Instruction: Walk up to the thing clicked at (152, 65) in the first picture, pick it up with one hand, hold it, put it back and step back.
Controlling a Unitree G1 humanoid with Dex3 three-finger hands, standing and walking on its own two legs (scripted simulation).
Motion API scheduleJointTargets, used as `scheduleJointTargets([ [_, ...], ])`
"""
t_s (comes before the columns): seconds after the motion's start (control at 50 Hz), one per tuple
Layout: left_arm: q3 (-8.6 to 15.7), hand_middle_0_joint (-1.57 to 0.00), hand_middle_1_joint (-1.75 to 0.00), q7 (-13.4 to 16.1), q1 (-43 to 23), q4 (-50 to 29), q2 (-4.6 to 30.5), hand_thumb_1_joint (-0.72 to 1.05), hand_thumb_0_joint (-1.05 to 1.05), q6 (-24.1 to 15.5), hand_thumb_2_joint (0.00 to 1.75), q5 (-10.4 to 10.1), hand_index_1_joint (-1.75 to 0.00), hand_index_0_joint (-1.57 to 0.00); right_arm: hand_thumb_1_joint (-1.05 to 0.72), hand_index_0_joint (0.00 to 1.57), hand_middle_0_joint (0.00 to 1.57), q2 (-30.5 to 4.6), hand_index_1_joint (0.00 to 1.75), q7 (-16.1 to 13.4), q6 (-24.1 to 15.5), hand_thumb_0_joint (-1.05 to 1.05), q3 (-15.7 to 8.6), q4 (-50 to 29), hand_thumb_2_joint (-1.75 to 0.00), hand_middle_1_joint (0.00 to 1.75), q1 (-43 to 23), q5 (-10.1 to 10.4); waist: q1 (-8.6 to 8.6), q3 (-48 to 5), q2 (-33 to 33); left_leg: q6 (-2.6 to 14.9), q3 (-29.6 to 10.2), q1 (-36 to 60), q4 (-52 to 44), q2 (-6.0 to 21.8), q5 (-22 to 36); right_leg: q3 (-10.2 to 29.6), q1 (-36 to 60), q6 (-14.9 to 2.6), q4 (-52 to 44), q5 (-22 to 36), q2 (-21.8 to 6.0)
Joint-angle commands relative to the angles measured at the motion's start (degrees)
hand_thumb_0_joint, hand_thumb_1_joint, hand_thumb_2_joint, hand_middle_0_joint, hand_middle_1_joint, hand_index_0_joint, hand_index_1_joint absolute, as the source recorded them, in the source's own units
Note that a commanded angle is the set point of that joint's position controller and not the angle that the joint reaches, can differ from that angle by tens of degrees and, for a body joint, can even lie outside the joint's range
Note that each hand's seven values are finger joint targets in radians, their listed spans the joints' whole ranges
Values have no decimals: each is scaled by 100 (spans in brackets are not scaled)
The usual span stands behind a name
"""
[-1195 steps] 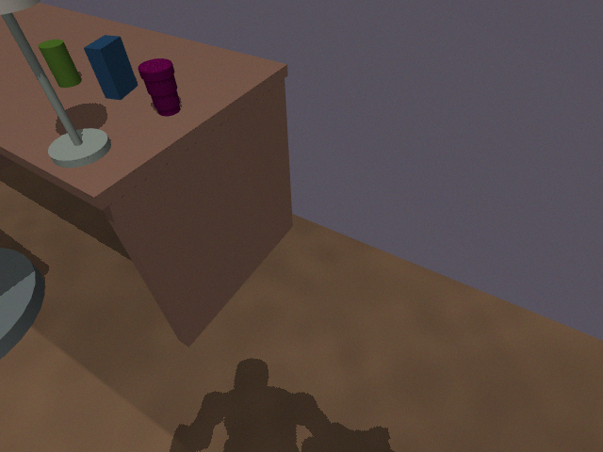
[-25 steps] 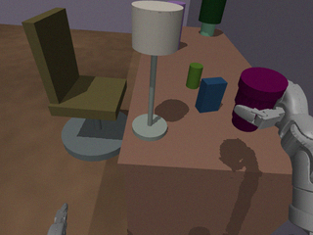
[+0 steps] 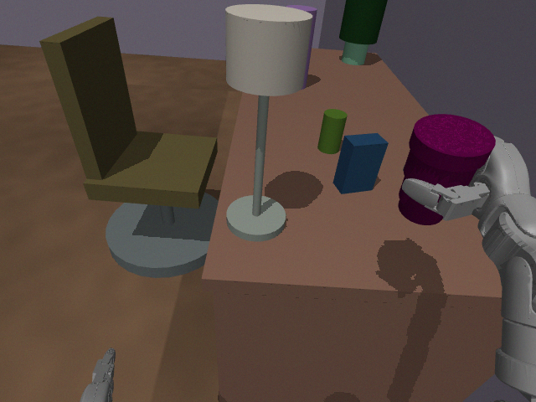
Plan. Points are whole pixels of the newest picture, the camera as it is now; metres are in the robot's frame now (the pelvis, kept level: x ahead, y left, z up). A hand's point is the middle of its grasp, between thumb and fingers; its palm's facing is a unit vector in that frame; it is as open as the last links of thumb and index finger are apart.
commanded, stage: hold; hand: right
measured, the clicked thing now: (435, 175) +0.33 -0.17 +0.26
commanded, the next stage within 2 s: crouch in 0.10 s
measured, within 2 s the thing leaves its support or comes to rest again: neither
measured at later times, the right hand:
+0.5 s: hand (425, 181) +0.35 -0.17 +0.24, palm faces +0.12 +0.99 -0.02, open 10.3 cm
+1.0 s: hand (398, 186) +0.42 -0.18 +0.17, palm faces +0.15 +0.99 -0.01, open 10.3 cm
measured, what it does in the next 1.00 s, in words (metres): stands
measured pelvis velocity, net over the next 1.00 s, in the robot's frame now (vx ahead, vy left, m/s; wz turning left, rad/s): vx -0.01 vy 0.00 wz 0.03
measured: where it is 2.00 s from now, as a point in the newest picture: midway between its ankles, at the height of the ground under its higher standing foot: outside the picture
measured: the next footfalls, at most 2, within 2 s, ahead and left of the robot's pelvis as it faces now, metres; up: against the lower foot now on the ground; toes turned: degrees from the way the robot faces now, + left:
none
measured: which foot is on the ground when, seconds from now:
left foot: down 0.00-1.00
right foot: down 0.00-1.00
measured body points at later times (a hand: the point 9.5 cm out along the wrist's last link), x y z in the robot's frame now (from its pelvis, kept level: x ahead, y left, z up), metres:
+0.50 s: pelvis +0.00 +0.00 +0.00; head -0.04 +0.03 +0.45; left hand +0.17 +0.26 -0.08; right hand +0.34 -0.23 +0.24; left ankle +0.01 +0.11 -0.74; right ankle +0.01 -0.12 -0.74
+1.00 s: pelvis -0.01 +0.00 +0.00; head +0.00 +0.01 +0.45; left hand +0.14 +0.26 -0.08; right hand +0.41 -0.24 +0.17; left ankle +0.01 +0.11 -0.74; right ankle +0.01 -0.12 -0.74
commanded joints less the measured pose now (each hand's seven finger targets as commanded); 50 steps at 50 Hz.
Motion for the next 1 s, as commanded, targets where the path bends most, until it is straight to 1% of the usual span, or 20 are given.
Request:
scheduleJointTargets([
  [0.0, 134, -4, -5, -1, -893, -893, 593, -54, 0, -379, 5, 15, -5, -4, -16, 130, 126, -1068, 140, -10, -441, 0, -295, -1194, -127, 140, -2616, 82, 37, -835, 455, -97, 39, -60, -584, -16, 661, -1, 320, -185, -379, 585, 109],
  [0.1, 348, -4, -5, 64, -796, -1000, 823, -54, 0, -412, 5, 36, -5, -4, -15, 129, 125, -1262, 140, -85, -495, 0, -506, -1113, -127, 140, -2718, 92, 73, -976, 540, -94, 49, -29, -566, -14, 704, 10, 409, -186, -354, 631, 96],
  [0.16, 57, -4, -5, 27, -753, -909, 483, -54, 0, -403, 5, 24, -5, -4, -15, 130, 126, -1175, 140, -71, -523, 0, -385, -1192, -127, 140, -2731, 66, -4, -1021, 344, -84, 35, 8, -513, 3, 902, -7, 401, -174, -301, 820, 117],
  [0.18, 197, -5, -6, 40, -788, -968, 629, -53, 0, -414, 6, 22, -5, -6, -7, 130, 124, -1166, 144, -80, -534, 0, -412, -1169, -133, 144, -2684, 67, 19, -1099, 376, -79, 34, 33, -475, -7, 992, -2, 460, -159, -293, 919, 101],
  [0.26, 306, -4, -5, 37, -861, -978, 774, -53, 0, -386, 5, 33, -5, -4, -18, 132, 128, -1134, 141, -85, -505, 0, -392, -1043, -128, 141, -2580, 57, 13, -1044, 499, -81, 55, 59, -484, -18, 1073, 21, 413, -155, -301, 1018, 87],
  [0.3, 197, -4, -5, 41, -991, -1220, 692, -53, 0, -413, 5, 41, -5, -4, -18, 132, 128, -981, 142, -94, -513, 0, -257, -928, -128, 142, -2592, 29, 31, -1060, 617, -98, 48, 105, -516, -16, 1018, 6, 411, -165, -319, 932, 89],
  [0.32, 169, -4, -5, 50, -824, -1008, 630, -53, 0, -375, 5, 41, -4, -4, -17, 133, 128, -1142, 142, -114, -511, 0, -415, -828, -129, 142, -2594, 14, -2, -973, 523, -93, 42, 48, -514, -14, 958, 15, 386, -166, -324, 876, 82],
  [0.34, 55, -4, -5, 48, -919, -1039, 495, -53, 0, -373, 5, 32, -5, -4, -18, 132, 128, -971, 142, -113, -538, 0, -251, -791, -129, 142, -2547, 14, 20, -765, 489, -98, 27, -36, -561, -10, 829, -17, 304, -166, -351, 747, 97],
  [0.36, 221, -4, -5, 83, -764, -959, 680, -53, 0, -377, 5, 59, -4, -4, -15, 132, 128, -1127, 142, -123, -557, 0, -378, -631, -128, 142, -2618, -18, 81, -824, 579, -105, 24, -36, -555, -11, 848, 13, 325, -183, -350, 736, 86],
  [0.38, 73, -4, -5, 58, -1027, -1200, 540, -53, 0, -434, 5, 42, -4, -4, -17, 132, 128, -951, 141, -118, -590, 0, -258, -578, -128, 141, -2594, -9, 41, -829, 618, -116, 34, -20, -541, -22, 899, -6, 300, -178, -345, 787, 81],
  [0.42, 154, -4, -5, 62, -695, -780, 562, -53, 0, -410, 5, 76, -4, -4, -16, 135, 130, -1115, 145, -126, -694, 0, -358, -298, -131, 145, -2650, -71, 102, -726, 490, -117, 6, -150, -553, -6, 830, -18, 242, -194, -347, 663, 90],
  [0.48, 244, -4, -5, 78, -638, -877, 625, -53, 0, -493, 5, 103, -4, -5, -16, 134, 129, -1121, 143, -117, -987, 0, -343, 59, -129, 143, -2913, -125, 248, -885, 621, -154, -74, -183, -545, 27, 898, -37, 290, -233, -288, 646, 92],
  [0.6, 155, -4, -5, 86, -766, -1001, 541, -53, 0, -662, 5, 112, -5, -5, -18, 136, 132, -1141, 146, -157, -1775, 0, -191, 783, -132, 146, -3442, -271, 259, -1209, 448, -120, -79, -237, -389, 4, 882, -13, 261, -192, -231, 627, 33],
  [0.7, 239, -5, -5, 115, -686, -985, 630, -53, 0, -680, 5, 151, -5, -5, -19, 134, 130, -1466, 144, -235, -2414, 0, -343, 1252, -131, 144, -3865, -353, 230, -1610, 379, -112, -124, -100, -277, 16, 1186, -16, 276, -166, -100, 926, 26],
  [0.76, -51, -5, -5, 89, -630, -874, 355, -53, 0, -644, 5, 164, -5, -5, -18, 136, 131, -1303, 146, -207, -2705, 0, -188, 1884, -133, 146, -3855, -410, 216, -1465, 306, -84, -128, -171, -256, -9, 1189, -28, 137, -142, -115, 973, 1],
  [0.8, 196, -5, -5, 117, -722, -925, 616, -53, 0, -637, 5, 168, -5, -5, -16, 135, 130, -1673, 146, -220, -2898, 0, -427, 2064, -133, 146, -4044, -440, 204, -1707, 295, -85, -136, -99, -228, -14, 1290, -12, 143, -136, -83, 1088, -17],
  [0.9, -179, -5, -5, 76, -746, -1154, 308, -53, 0, -621, 4, 168, -5, -5, -15, 133, 129, -1385, 144, -111, -3324, 0, -222, 2764, -131, 144, -4003, -455, 258, -1521, 478, -106, -163, -211, -296, -32, 1124, -64, 5, -166, -137, 885, -18],
  [0.92, 135, -5, -5, 108, -844, -1343, 625, -53, 0, -631, 5, 174, -5, -5, -15, 133, 129, -1645, 144, -126, -3428, 0, -335, 2716, -132, 144, -4227, -478, 318, -1701, 488, -106, -185, -177, -294, -29, 1090, -76, 45, -163, -151, 823, -14],
  [0.94, 220, -5, -5, 132, -446, -1070, 689, -53, 0, -577, 5, 197, -5, -5, -15, 134, 129, -1794, 146, -120, -3486, 0, -403, 2798, -133, 146, -4235, -506, 340, -1733, 389, -107, -216, -198, -281, -17, 1184, -94, 122, -164, -132, 880, -2],
  [0.98, 136, -5, -5, 119, -434, -1396, 637, -53, 0, -567, 5, 188, -5, -5, -15, 133, 129, -1606, 144, -92, -3613, 0, -314, 2985, -131, 144, -4293, -495, 442, -1805, 533, -117, -210, -218, -286, -33, 1284, -85, 157, -185, -120, 956, -9],
])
